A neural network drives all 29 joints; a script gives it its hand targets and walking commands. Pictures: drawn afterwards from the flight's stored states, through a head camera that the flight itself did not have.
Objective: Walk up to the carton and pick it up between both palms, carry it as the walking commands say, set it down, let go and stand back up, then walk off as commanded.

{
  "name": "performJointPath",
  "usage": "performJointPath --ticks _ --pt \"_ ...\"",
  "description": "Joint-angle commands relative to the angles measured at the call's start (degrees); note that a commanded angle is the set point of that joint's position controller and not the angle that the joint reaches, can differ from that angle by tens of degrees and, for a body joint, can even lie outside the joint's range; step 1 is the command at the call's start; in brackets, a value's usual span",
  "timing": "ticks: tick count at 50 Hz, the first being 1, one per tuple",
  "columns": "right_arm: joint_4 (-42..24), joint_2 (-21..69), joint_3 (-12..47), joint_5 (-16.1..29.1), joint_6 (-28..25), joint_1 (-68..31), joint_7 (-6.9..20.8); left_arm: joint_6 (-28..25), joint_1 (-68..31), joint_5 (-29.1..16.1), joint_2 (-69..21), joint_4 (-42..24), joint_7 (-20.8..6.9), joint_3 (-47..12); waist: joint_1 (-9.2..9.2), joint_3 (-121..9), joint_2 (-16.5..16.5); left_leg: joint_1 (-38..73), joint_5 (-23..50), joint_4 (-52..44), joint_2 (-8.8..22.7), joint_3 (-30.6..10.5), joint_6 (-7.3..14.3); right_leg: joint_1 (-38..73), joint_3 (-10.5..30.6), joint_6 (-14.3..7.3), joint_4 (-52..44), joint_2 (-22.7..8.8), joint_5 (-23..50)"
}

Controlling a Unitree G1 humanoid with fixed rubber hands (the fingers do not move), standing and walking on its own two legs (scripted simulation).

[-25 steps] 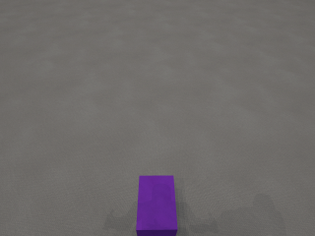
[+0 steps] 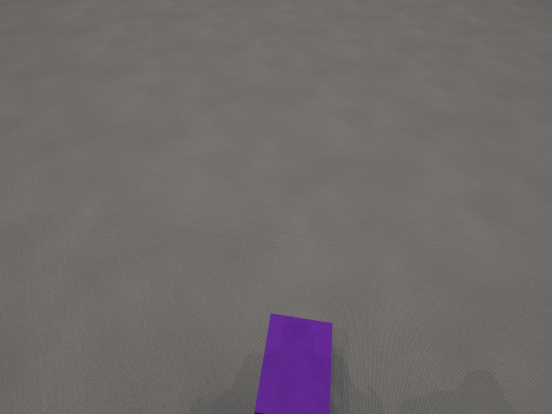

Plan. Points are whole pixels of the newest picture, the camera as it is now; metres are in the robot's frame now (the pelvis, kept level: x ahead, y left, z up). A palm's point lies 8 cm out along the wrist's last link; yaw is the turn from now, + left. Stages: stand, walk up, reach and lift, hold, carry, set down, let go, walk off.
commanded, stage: walk off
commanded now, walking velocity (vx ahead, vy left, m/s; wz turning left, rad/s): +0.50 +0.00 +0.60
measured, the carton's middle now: (295, 371) +0.43 -0.06 -0.69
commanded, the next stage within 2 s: stand in 0.18 s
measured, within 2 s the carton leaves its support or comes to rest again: rests again in 0.58 s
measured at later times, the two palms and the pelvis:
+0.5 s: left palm (96, 340) +0.27 +0.33 -0.12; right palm (395, 382) +0.24 -0.18 -0.12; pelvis +0.19 +0.07 +0.00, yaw +13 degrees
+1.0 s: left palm (89, 380) +0.22 +0.33 -0.14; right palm (352, 318) +0.35 -0.12 -0.13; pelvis +0.27 +0.09 +0.01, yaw +16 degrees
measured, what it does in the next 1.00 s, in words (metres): walks ahead, turning left: left foot, then right foot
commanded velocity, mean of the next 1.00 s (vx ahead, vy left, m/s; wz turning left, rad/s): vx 0.08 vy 0.00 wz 0.10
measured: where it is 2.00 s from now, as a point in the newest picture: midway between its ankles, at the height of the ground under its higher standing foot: outside the picture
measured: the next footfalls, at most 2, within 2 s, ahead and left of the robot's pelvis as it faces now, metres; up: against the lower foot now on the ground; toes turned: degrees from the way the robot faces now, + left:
left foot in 0.12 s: +0.12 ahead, +0.15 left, +0.00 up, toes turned +11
right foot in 0.54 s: +0.35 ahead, +0.00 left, +0.00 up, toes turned +9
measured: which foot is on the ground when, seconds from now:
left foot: up 0.00-0.10, down 0.12-0.54, up 0.56-0.80, down 0.82-1.00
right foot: down 0.00-0.12, up 0.14-0.52, down 0.54-1.00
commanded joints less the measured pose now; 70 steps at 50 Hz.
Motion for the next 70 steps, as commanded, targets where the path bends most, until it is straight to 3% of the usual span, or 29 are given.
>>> performJointPath --ticks 1,3,4,5,6,7,8,9,10,12,14,17,20,23,25,26,27,28,29,30,32,34,37,40,42,43,44,48,70 --pt "-7.1 -4.2 -1.3 0.2 -1.0 -7.7 1.7 -1.9 -3.6 0.5 9.3 -4.5 -0.4 2.3 0.61 6.4 -7.7 -2.3 1.7 -5.9 2.8 0.9 -0.1 -6.8 6.3 -6.2 -10.9 -15.1 -7.9" --pt "-7.2 -3.7 -1.7 0.2 -0.5 -4.7 2.3 -2.0 -2.9 0.3 10.3 -4.7 -1.2 2.9 -0.49 5.4 -7.4 4.9 4.6 -10.2 0.0 5.4 0.2 -9.8 2.7 -5.0 -6.0 -14.6 -7.1" --pt "-6.4 -4.0 -2.1 0.0 -0.3 -0.8 2.1 -1.9 -3.3 -0.1 10.9 -5.0 -1.5 3.2 -2.66 4.0 -6.0 11.0 6.3 -12.6 -2.3 8.1 0.6 -12.3 0.3 -4.1 0.2 -14.3 -2.2" --pt "-4.8 -5.7 -3.1 -0.3 -0.5 5.2 1.5 -2.0 -2.8 -0.1 10.3 -5.6 -2.0 3.1 -5.60 0.8 -1.4 19.6 4.7 -13.6 -5.1 9.2 1.6 -15.6 -2.9 -3.1 12.5 -12.9 5.9" --pt "-2.7 -10.1 -4.7 -0.2 -1.0 15.5 0.3 -2.0 -3.0 0.4 7.2 -7.3 -2.3 2.2 -10.68 -2.0 12.9 27.5 -6.6 -23.5 1.5 -3.4 4.9 -22.8 -7.8 -0.4 35.8 -8.3 8.6" --pt "-1.7 -15.9 -5.2 0.7 -1.6 21.2 -0.8 -2.5 -8.5 0.7 1.5 -13.7 -2.8 0.7 -11.10 -5.1 30.4 31.8 -12.9 -40.8 17.0 -41.6 12.2 -41.2 -2.6 2.9 51.5 1.9 -21.8" --pt "-1.7 -14.7 -4.9 1.4 -1.4 18.7 -1.2 -2.7 -10.7 1.1 2.6 -14.6 -2.8 0.7 -8.97 -3.5 15.7 29.6 -18.0 -45.1 20.0 -48.7 15.6 -43.6 7.4 1.1 56.9 -1.7 -16.9" --pt "-3.1 -13.3 -4.8 0.8 -1.6 14.1 -1.7 -2.9 -11.1 0.3 3.2 -14.1 -2.9 0.7 -6.69 2.1 8.3 24.6 -14.9 -41.5 19.3 -42.1 15.6 -45.0 7.8 0.1 56.0 -4.8 -10.4" --pt "-4.0 -10.8 -4.5 0.7 -2.0 9.6 -1.9 -3.1 -8.7 -0.1 3.3 -12.5 -2.8 0.8 -3.52 5.3 3.1 19.5 -0.4 -38.5 16.5 -32.4 13.9 -41.4 6.8 -0.1 52.0 -7.1 -4.0" --pt "-5.5 -7.3 -3.3 1.0 -3.1 4.9 -1.9 -2.3 -3.2 0.5 2.8 -10.0 -2.4 1.1 0.26 3.1 2.7 13.7 30.8 -35.7 11.2 -19.2 11.3 -31.1 5.5 0.7 46.7 -7.7 -0.3" --pt "-5.1 -5.5 -2.4 1.4 -3.9 5.4 -1.8 -1.0 -1.7 0.0 1.6 -9.5 -2.5 1.0 1.38 0.7 4.6 13.6 51.1 -33.6 8.4 -11.0 10.6 -26.4 3.2 1.9 43.8 -5.9 1.7" --pt "-4.2 -4.8 -2.1 1.3 -3.7 8.2 -2.5 -0.2 -5.4 -0.5 0.1 -10.3 -2.5 0.9 0.03 0.6 4.9 19.0 58.1 -32.5 6.7 -7.3 9.9 -28.9 1.9 2.2 36.7 -3.3 4.8" --pt "-2.5 -3.4 -1.9 1.0 -2.8 11.9 -3.3 -0.2 -11.4 -0.5 -2.2 -11.8 -2.3 0.1 -3.21 0.6 7.0 24.4 59.5 -29.9 6.5 -7.1 9.1 -29.3 0.4 1.9 25.4 -0.9 5.5" --pt "-1.9 -2.8 -1.8 0.4 -2.1 11.4 -3.5 -0.6 -11.8 -1.0 -2.8 -11.5 -1.3 -0.2 -3.86 -0.5 9.2 24.3 59.3 -27.0 6.8 -7.7 8.3 -23.6 -0.3 1.4 17.0 1.1 6.8" --pt "-1.5 -2.8 -1.8 0.5 -2.1 10.2 -3.8 -1.2 -8.8 -1.0 -2.2 -10.3 -0.7 0.0 -2.55 -1.0 8.6 22.7 57.6 -23.7 6.9 -9.1 7.2 -17.2 0.5 0.0 11.3 1.5 9.7" --pt "-1.5 -2.8 -1.9 0.9 -2.3 9.0 -3.9 -1.8 -4.8 -0.7 -1.5 -8.9 -0.4 0.2 -0.34 -1.7 6.9 21.0 55.6 -19.7 6.0 -8.7 5.8 -10.9 0.7 -0.9 4.7 1.2 15.3" --pt "-1.6 -2.0 -1.8 1.4 -2.9 8.7 -3.8 -2.8 0.5 -0.1 1.0 -7.5 -0.2 0.7 2.01 -4.1 3.4 15.9 47.7 -14.8 4.3 -8.3 3.8 -0.7 4.5 -2.0 1.0 -3.9 31.0" --pt "-2.8 1.0 -1.3 2.4 -3.4 11.5 -3.8 -3.4 5.9 0.1 5.0 -6.6 -0.2 1.7 2.46 -11.6 -7.1 6.2 17.3 -3.5 0.2 -5.3 1.3 14.5 16.7 -6.6 5.9 -18.9 61.3" --pt "-1.2 1.2 -1.5 2.5 -2.3 15.4 -4.2 -2.2 7.0 -1.4 5.6 -5.6 -0.5 1.9 1.63 -15.2 -12.2 6.0 -12.3 5.2 -4.9 -4.4 0.7 11.8 23.3 -15.1 4.3 -25.3 68.6" --pt "-0.5 -0.5 -2.0 1.3 -1.0 13.0 -4.4 -1.7 2.7 -1.9 2.8 -6.3 -0.6 0.9 0.42 -10.7 -7.5 6.6 -13.7 8.5 -3.5 -6.4 0.2 4.3 21.3 -16.0 1.5 -23.3 55.4" --pt "0.5 2.4 -1.5 0.7 0.2 10.1 -3.6 -1.0 -5.8 -1.0 -2.4 -7.7 -0.3 -1.0 -1.99 -2.2 -5.6 7.2 -8.9 4.3 -1.3 -5.9 -0.8 -6.6 14.3 -13.1 -2.9 -16.4 36.3" --pt "1.5 3.9 -1.1 0.3 1.3 10.3 -3.3 -0.4 -7.6 -0.7 -1.9 -7.2 0.2 -0.9 -3.06 0.1 -8.5 10.3 -6.6 -4.7 -1.2 -3.0 -1.7 -10.3 8.9 -10.6 -4.2 -11.8 31.2" --pt "3.1 3.9 -1.0 0.9 2.0 10.2 -3.9 -0.5 -3.6 -0.6 -0.2 -4.8 0.1 -0.3 -1.99 -2.1 -6.8 12.8 -1.8 -12.3 -2.2 -1.0 -1.5 -8.1 9.4 -11.0 -3.8 -11.5 26.6" --pt "4.0 4.3 -0.6 0.5 1.8 9.4 -4.2 0.1 -6.0 -1.2 -0.1 -4.2 -0.1 0.0 -3.19 -0.5 -5.5 18.7 12.6 -25.6 -1.4 0.0 -0.5 -13.4 8.2 -8.2 -4.1 -9.5 9.2" --pt "2.7 0.9 -0.9 -0.6 0.6 6.7 -4.3 0.5 -5.0 -1.8 -2.6 -4.2 -0.5 -0.3 -1.85 2.2 0.3 19.6 15.6 -32.4 5.9 -8.5 0.6 -18.6 6.2 -3.7 -3.3 -5.6 -3.0" --pt "3.6 -0.6 -0.9 0.6 0.4 4.9 -4.3 1.0 -3.1 -1.9 -5.3 -3.4 -0.8 -0.9 0.38 4.9 8.3 8.5 7.4 -33.9 6.1 -9.5 2.3 -10.0 3.8 -2.4 -2.9 -3.2 2.2" --pt "3.6 1.7 -0.2 0.8 0.1 3.4 -4.2 1.1 -1.6 -1.7 -4.5 -1.9 -0.7 -0.6 0.74 6.0 7.2 5.8 5.0 -35.3 5.5 -9.4 2.6 -5.7 3.9 -2.1 -1.6 -3.5 6.6" --pt "5.5 2.6 -0.2 1.2 -1.2 5.4 -4.7 0.1 0.1 -1.0 -3.0 0.5 -0.5 0.0 0.13 2.8 3.5 13.0 18.3 -33.3 3.3 -6.2 2.3 -4.3 4.5 -2.7 -1.8 -4.9 14.3" --pt "8.8 5.2 0.2 0.9 -1.6 8.7 -5.2 0.7 1.9 -1.4 -6.2 7.1 0.8 -0.1 0.11 3.5 1.6 15.3 26.7 -33.6 2.8 -5.0 3.8 -2.8 3.3 -2.0 -1.1 -4.8 16.2"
